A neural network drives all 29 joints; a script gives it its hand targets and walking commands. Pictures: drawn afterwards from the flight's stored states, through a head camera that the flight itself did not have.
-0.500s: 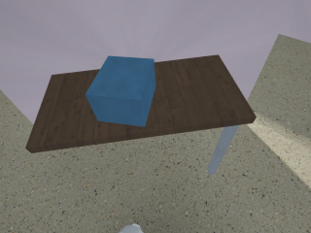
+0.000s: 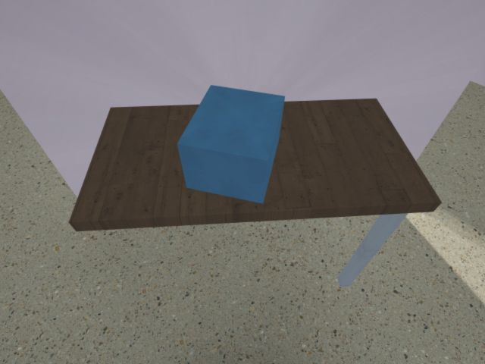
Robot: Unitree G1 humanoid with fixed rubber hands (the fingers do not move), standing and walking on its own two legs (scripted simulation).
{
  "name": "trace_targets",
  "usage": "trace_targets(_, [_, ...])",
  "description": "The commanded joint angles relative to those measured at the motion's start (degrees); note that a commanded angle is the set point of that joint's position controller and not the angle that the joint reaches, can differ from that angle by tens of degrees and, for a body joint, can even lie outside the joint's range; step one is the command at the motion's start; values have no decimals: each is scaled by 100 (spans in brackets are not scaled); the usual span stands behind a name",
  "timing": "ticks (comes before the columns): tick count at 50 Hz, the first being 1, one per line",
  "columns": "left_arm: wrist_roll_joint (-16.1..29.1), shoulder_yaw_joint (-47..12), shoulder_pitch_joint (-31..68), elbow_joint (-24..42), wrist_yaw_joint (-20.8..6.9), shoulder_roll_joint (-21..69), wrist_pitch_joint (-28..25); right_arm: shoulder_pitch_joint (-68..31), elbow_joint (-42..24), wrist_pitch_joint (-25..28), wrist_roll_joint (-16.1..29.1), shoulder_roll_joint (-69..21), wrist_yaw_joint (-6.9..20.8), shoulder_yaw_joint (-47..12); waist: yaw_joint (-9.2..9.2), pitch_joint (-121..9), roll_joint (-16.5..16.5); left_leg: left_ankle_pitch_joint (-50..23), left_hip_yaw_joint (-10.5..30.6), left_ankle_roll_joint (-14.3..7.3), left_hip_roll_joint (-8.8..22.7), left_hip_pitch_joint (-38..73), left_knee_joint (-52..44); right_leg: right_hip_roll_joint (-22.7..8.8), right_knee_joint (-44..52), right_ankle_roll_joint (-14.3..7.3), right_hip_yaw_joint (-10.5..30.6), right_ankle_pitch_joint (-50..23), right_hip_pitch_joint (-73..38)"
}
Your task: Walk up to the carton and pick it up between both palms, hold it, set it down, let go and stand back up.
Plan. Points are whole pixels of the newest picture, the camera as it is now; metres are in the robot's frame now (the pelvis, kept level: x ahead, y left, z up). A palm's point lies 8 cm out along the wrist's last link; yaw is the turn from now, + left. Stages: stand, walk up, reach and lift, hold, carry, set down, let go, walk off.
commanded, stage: walk up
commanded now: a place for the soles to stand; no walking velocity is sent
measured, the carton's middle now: (235, 141) +0.63 +0.03 -0.04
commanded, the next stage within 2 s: none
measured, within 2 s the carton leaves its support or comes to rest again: neither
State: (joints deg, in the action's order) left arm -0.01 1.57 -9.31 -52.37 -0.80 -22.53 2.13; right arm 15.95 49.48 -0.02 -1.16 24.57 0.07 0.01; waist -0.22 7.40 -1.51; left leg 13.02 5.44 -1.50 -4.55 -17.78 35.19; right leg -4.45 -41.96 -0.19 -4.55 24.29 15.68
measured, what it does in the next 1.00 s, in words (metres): steps on the spot: right foot, then left foot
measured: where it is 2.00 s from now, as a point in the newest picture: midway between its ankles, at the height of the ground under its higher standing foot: outside the picture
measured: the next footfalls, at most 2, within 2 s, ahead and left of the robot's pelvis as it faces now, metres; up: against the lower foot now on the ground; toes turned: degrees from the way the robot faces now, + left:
right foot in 0.36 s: +0.09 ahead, -0.14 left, +0.00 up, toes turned +5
left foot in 0.70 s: +0.07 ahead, +0.11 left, +0.00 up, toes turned +3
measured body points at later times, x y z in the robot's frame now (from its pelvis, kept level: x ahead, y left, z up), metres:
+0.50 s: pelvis +0.03 -0.04 +0.01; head +0.07 -0.05 +0.46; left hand +0.06 +0.29 -0.09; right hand +0.14 -0.34 -0.12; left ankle +0.00 +0.10 -0.69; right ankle +0.06 -0.16 -0.72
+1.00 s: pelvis +0.03 -0.02 +0.01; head +0.07 -0.02 +0.46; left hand +0.05 +0.32 -0.10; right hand +0.17 -0.30 -0.12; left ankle +0.04 +0.10 -0.72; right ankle +0.05 -0.14 -0.72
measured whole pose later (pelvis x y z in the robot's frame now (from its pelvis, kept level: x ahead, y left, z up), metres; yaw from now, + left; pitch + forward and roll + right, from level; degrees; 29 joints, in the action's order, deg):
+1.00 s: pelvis +0.03 -0.02 +0.01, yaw +9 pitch -2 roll +0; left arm 0.0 1.6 -10.9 -52.3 -0.4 -23.0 -0.3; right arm 11.9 49.5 -0.9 -1.1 22.7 0.8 0.0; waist -1.5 6.7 -1.0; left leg 15.9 4.0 -1.1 -2.9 -16.1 33.4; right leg -2.6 -32.0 0.0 -3.5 16.9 13.2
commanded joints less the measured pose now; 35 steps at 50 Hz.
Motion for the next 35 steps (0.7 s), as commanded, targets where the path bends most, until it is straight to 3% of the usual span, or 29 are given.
trace_targets(1, [-29, 558, -222, 264, 57, -1365, 70, -353, -329, 203, -75, 1419, -175, 595, -141, -209, -473, 1976, 2934, -464, 1292, 8, -2074, 195, -1248, -174, 764, 457, 1015])
trace_targets(2, [-39, 505, -103, 271, 48, -1240, 49, -199, -339, 222, 6, 1227, -200, 578, -12, -331, -668, 1218, 2541, -289, 1206, 414, -2014, 212, -998, -149, 858, 204, 1096])
trace_targets(3, [-76, 534, -167, 193, 25, -1336, 72, 27, -230, 243, 52, 1210, -192, 528, 35, -555, -547, 1123, 2701, -110, 1218, 689, -1920, 343, -1167, -135, 848, 130, 1057])
trace_targets(4, [-80, 489, -157, 237, 18, -1214, 54, -5, -264, 257, 27, 1114, -200, 548, 4, -600, -367, 1123, 2621, -134, 1124, 854, -1877, 362, -987, -148, 818, 32, 1082])
trace_targets(5, [-94, 476, -306, 286, 29, -1226, 35, -45, -312, 232, 11, 1142, -199, 564, -18, -783, -637, 1249, 2410, -313, 1067, 1013, -1834, 414, -726, -94, 735, 167, 922])
trace_targets(6, [-79, 436, -92, 268, 28, -1163, -5, 9, -279, 217, 18, 1168, -205, 536, 96, -781, -743, 675, 2462, -304, 1133, 1278, -1670, 438, -570, -74, 678, 219, 1008])
trace_targets(7, [-117, 411, -4, 306, 36, -1156, -22, 177, -296, 245, 18, 1063, -213, 548, 151, -661, -541, 139, 2521, -273, 1205, 1486, -1616, 347, -495, -63, 775, 70, 1280])
trace_targets(8, [-71, 392, -49, 361, 81, -1218, -34, 176, -243, 269, 52, 988, -204, 514, 82, -776, -472, -609, 2617, -504, 1310, 1640, -1412, 333, -236, -45, 892, 315, 1131])
trace_targets(9, [-37, 404, 1, 307, 94, -1182, -64, 219, -221, 252, 42, 1006, -214, 512, 92, -771, -760, -618, 2712, -387, 1271, 1606, -1450, 386, -36, -40, 941, 419, 985])
trace_targets(10, [-25, 392, -22, 294, 107, -1247, -93, 223, -179, 251, 87, 1056, -228, 490, 90, -856, -425, -1015, 2858, -408, 1387, 1687, -1364, 362, -21, -75, 919, 366, 950])
trace_targets(12, [-10, 360, -131, 319, 110, -1217, -105, 108, -235, 253, 47, 1081, -235, 481, 67, -1100, -562, -1743, 2635, -401, 1339, 1796, -1192, 327, 140, -97, 819, 264, 872])
trace_targets(14, [26, 360, -116, 288, 150, -1128, -161, -140, -316, 179, 28, 1115, -211, 494, -18, -852, -973, -1692, 2326, -599, 1161, 1008, -1126, 381, 454, -53, 698, 209, 370])
trace_targets(15, [10, 404, -204, 243, 171, -1199, -172, -280, -303, 144, 31, 1068, -178, 485, -59, -900, -770, -1601, 2356, -566, 1248, 639, -1109, 384, 732, -124, 630, -55, 35])
trace_targets(16, [28, 365, -448, 179, 172, -1023, -234, -508, -378, 91, 30, 1079, -175, 448, -195, -1055, -759, -1044, 1969, -662, 1133, 141, -954, 400, 1543, -144, 410, -616, -721])
trace_targets(17, [-29, 346, -258, 158, 187, -1075, -334, -526, -312, 52, 53, 912, -141, 433, -253, -901, -589, -1187, 1841, -356, 863, -234, -622, 138, 1889, -259, 793, -1193, -1153])
trace_targets(18, [-158, 385, -224, 170, 218, -1433, -396, -533, -348, 41, 140, 809, -129, 378, -199, -879, 453, -643, 1317, -98, 386, -641, 186, -728, 2420, -445, 1738, -1330, -1233])
trace_targets(19, [-106, 499, -250, 155, 222, -1767, -433, -166, -274, -31, 62, 694, -133, 383, -73, -996, 618, 1028, 765, 63, -162, -1093, 779, -1447, 2856, -672, 2412, -1039, -1628])
trace_targets(20, [-120, 578, 225, 295, 193, -1905, -453, -4, -129, -109, 45, 933, -116, 541, 74, -917, 723, 1841, 480, 65, 17, -626, 1754, -1974, 2755, -1240, 2493, -520, -641])
trace_targets(21, [-123, 606, 370, 395, 196, -1920, -424, 194, -102, -147, 39, 1075, -89, 599, 240, -514, 445, 1731, 445, 92, 139, -569, 2161, -1861, 2896, -1190, 2351, 298, -84])
trace_targets(23, [-133, 529, 175, 439, 229, -1603, -470, 161, -102, -140, 15, 924, -6, 563, 134, 11, 459, 1396, 490, 54, 221, -759, 2157, -1499, 2950, -1127, 1883, 404, -48])
trace_targets(25, [-169, 496, -86, 415, 176, -1392, -488, 370, 50, -41, 14, 861, 8, 507, -15, -511, 779, 1356, 379, 140, 256, -795, 1446, -1236, 2508, -1040, 1457, -448, -949])
trace_targets(27, [-135, 425, -409, 447, 132, -1358, -488, -69, -77, 18, -12, 809, -17, 445, -160, -884, 855, 1509, 125, 166, 275, -838, 865, -1120, 2037, -1022, 1394, -2172, -1709])
trace_targets(28, [-134, 480, -309, 373, 127, -1467, -449, -188, -112, 73, 47, 701, -16, 366, -206, -900, 1265, 1630, -139, 208, 317, -638, 326, -944, 1713, -1041, 959, -2836, -1678])
trace_targets(29, [-164, 457, -453, 445, 135, -1397, -449, -227, -122, 108, -83, 661, -36, 352, -231, -967, 1203, 1487, -286, 173, 245, -578, 405, -970, 1539, -1012, 906, -4020, -1745])
trace_targets(31, [-87, 451, -338, 466, 153, -1481, -406, 8, -99, 110, -6, 608, -52, 381, -70, -1148, 1205, 953, -391, 66, 411, -181, -305, -1110, 1107, -1101, 727, -4534, -1569])
trace_targets(32, [-21, 427, -279, 462, 123, -1450, -372, -17, -5, 164, -22, 597, -62, 363, -16, -1080, 876, 180, -519, 57, 292, 281, -871, -928, 958, -873, 560, -4356, -1123])
trace_targets(33, [12, 384, 15, 480, 95, -1348, -328, 198, 28, 178, -48, 685, -92, 425, 114, -1124, 1062, -678, -405, 87, 407, 742, -1413, -795, 783, -664, 484, -3542, -876])
trace_targets(34, [36, 341, 81, 557, 90, -1113, -296, -25, 53, 192, -86, 915, -105, 470, -47, -1170, 512, -1531, 169, -33, 734, 918, -1196, -468, 647, -427, 402, -2803, -552])
trace_targets(35, [41, 292, -58, 583, 99, -944, -263, -212, -123, 192, -91, 1204, -88, 478, -134, -1230, -222, -1506, 1349, -260, 1360, 920, -1402, -15, 412, -181, 358, -1229, -33])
